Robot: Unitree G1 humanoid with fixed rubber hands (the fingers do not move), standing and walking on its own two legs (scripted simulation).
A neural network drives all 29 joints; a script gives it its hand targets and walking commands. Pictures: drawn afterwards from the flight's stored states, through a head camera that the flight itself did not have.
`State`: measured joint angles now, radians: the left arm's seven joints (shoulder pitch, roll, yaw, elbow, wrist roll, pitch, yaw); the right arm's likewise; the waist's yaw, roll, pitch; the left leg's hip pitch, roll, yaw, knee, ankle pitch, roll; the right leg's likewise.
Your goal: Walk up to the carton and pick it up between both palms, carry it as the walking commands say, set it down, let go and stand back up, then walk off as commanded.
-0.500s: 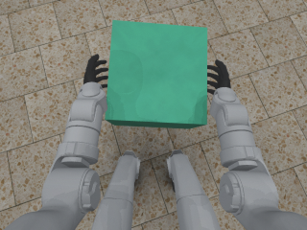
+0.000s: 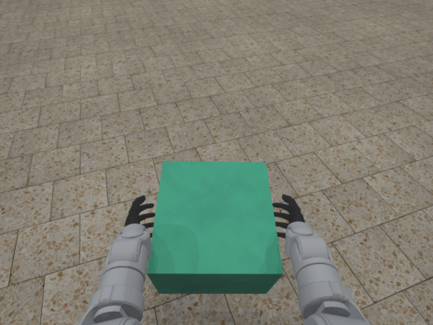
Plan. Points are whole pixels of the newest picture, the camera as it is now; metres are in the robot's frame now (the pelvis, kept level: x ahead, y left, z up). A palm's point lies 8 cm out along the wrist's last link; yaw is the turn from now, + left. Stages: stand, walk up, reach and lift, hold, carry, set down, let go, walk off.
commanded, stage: reach and lift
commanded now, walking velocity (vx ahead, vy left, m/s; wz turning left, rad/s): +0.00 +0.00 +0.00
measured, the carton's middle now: (213, 226) +0.37 -0.01 -0.07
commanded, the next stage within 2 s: hold in 1.62 s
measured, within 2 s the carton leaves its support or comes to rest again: neither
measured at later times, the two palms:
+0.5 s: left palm (124, 220) +0.30 +0.16 +0.07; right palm (303, 220) +0.29 -0.17 +0.06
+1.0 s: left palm (124, 224) +0.30 +0.16 +0.06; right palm (302, 222) +0.29 -0.17 +0.05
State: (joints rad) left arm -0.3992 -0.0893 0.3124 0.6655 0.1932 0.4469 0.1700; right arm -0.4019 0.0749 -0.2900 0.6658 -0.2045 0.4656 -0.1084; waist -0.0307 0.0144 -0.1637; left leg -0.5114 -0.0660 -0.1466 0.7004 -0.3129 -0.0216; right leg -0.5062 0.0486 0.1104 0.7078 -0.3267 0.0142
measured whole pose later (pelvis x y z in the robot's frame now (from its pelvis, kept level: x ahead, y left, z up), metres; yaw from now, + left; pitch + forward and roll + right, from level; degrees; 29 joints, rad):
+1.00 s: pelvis +0.01 +0.01 +0.03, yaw -2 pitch -3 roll +0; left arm -0.29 -0.16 0.29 0.41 0.24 0.72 0.17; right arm -0.30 0.08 -0.21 0.46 -0.21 0.72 -0.12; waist 0.00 0.01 -0.11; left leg -0.13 -0.04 -0.10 0.40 -0.21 0.00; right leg -0.14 0.03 0.15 0.40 -0.21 0.02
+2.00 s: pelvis +0.00 +0.00 +0.03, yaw -2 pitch -5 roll +0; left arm -0.29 -0.16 0.29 0.41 0.26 0.73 0.16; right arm -0.28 0.10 -0.24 0.45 -0.25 0.72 -0.10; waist 0.01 0.00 -0.10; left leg -0.13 -0.03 -0.11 0.43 -0.21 -0.01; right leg -0.14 0.04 0.14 0.43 -0.21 0.02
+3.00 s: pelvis -0.08 +0.11 +0.00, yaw +0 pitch +3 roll -1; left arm -0.27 -0.15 0.19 -0.20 0.09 1.20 0.23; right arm -0.21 0.13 -0.17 -0.23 -0.11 1.21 -0.18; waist 0.01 0.04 -0.06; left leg -0.54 -0.06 0.11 0.69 -0.27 0.06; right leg -0.41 -0.05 -0.10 0.69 -0.32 0.01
